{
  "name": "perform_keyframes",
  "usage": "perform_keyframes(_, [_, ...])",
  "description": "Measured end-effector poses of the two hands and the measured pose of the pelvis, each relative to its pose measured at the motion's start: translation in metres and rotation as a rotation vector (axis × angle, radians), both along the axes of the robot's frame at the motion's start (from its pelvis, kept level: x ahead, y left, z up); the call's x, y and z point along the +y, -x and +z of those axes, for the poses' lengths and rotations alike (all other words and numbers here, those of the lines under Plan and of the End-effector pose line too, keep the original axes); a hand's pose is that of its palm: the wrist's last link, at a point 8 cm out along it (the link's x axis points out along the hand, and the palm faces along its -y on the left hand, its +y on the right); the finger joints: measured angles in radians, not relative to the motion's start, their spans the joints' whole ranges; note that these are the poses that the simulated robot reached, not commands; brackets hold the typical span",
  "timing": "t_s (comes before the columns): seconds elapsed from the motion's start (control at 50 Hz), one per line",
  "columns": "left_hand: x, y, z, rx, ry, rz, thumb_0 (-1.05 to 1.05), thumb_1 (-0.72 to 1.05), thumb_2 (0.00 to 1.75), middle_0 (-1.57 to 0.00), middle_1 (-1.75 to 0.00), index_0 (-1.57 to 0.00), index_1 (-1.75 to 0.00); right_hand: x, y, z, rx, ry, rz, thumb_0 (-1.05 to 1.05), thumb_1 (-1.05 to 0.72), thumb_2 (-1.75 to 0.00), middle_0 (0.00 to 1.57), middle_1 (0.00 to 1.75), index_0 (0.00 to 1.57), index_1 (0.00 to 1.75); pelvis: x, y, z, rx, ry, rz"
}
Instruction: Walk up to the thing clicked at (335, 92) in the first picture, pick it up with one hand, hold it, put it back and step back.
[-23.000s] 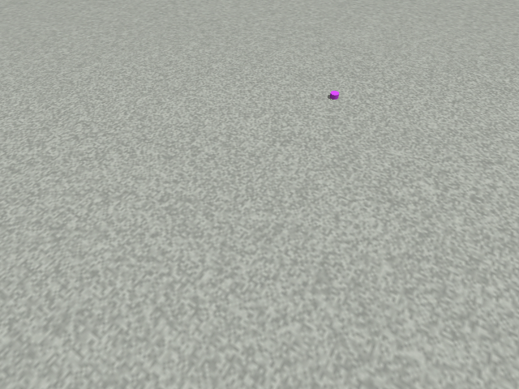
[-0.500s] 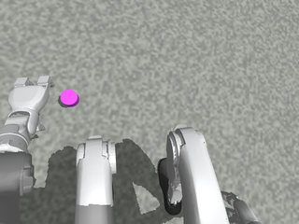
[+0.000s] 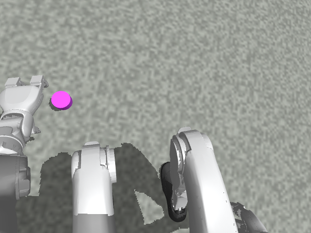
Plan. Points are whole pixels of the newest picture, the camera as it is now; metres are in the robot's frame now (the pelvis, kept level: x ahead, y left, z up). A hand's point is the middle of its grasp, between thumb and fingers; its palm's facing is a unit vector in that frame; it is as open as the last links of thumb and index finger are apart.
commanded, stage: rise first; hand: left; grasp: from above
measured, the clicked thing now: (62, 100) +0.49 +0.25 -0.31
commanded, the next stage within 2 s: approach in 1.58 s
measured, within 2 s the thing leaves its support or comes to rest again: neither
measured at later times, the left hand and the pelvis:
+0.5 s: hand (35, 107) +0.44 +0.29 -0.20, palm faces -0.47 -0.06 -0.88, open 13.6 cm; pelvis +0.00 +0.00 -0.01, yaw -1 degrees
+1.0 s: hand (33, 105) +0.44 +0.29 -0.19, palm faces -0.47 -0.06 -0.88, open 13.2 cm; pelvis +0.00 +0.00 +0.00, yaw -1 degrees
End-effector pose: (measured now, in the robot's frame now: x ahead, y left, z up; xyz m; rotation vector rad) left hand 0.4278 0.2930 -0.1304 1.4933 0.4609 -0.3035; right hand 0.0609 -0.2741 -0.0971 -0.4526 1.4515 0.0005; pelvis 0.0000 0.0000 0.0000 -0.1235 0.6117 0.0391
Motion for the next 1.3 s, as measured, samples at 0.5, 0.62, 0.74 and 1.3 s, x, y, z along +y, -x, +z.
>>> perform_keyframes(0.5, [-0.003,-0.016,-0.011,0.000,-0.006,0.009,0.00,-0.45,0.96,-0.17,-0.96,-0.16,-0.96,0.001,0.020,0.002,0.026,-0.007,0.010,0.00,-0.91,-0.90,0.21,0.30,0.21,0.30,0.001,0.003,-0.007,-0.014,0.014,-0.008])
perform_keyframes(0.62, [-0.003,-0.020,-0.011,-0.006,-0.005,0.004,0.00,-0.45,0.96,-0.18,-0.95,-0.17,-0.96,0.002,0.025,0.002,0.038,-0.007,0.007,0.00,-0.91,-0.90,0.20,0.30,0.21,0.30,0.001,0.003,-0.009,-0.016,0.017,-0.011])
perform_keyframes(0.74, [-0.002,-0.024,-0.008,-0.016,-0.007,0.005,0.00,-0.43,0.94,-0.20,-0.94,-0.18,-0.95,0.002,0.027,0.004,0.038,-0.003,0.003,0.00,-0.91,-0.90,0.20,0.30,0.21,0.30,0.001,0.003,-0.009,-0.015,0.020,-0.012])
perform_keyframes(1.3, [-0.006,-0.017,0.001,-0.008,-0.004,-0.010,0.00,-0.33,0.86,-0.31,-0.82,-0.28,-0.84,0.002,0.027,0.011,-0.003,0.001,0.011,0.00,-0.91,-0.90,0.20,0.30,0.21,0.30,0.001,0.009,-0.005,-0.026,0.019,-0.008])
